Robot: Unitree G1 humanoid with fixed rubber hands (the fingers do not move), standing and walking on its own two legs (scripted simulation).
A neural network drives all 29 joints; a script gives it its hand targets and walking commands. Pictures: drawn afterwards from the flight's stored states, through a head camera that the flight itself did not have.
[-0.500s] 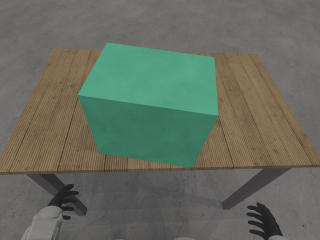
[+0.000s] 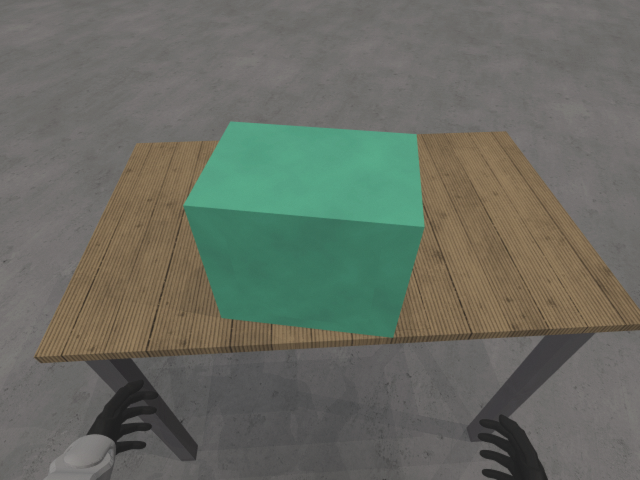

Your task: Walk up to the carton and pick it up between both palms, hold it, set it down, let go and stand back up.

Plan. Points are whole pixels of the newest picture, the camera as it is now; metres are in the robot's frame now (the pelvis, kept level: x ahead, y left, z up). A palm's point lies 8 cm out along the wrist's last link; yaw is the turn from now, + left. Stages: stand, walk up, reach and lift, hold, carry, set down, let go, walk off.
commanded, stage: reach and lift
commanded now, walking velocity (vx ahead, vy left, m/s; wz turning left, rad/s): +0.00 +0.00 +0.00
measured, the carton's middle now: (313, 231) +0.45 +0.02 +0.06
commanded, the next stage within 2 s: none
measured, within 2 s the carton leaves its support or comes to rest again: neither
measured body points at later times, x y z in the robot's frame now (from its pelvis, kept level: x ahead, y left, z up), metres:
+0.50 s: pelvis +0.05 +0.00 +0.01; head +0.07 +0.01 +0.46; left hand +0.22 +0.28 -0.01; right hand +0.21 -0.21 -0.01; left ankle +0.03 +0.09 -0.74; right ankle +0.05 -0.12 -0.74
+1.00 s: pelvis +0.05 +0.02 +0.01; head +0.05 +0.03 +0.46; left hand +0.23 +0.28 +0.03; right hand +0.25 -0.19 +0.04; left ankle +0.03 +0.09 -0.74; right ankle +0.05 -0.11 -0.74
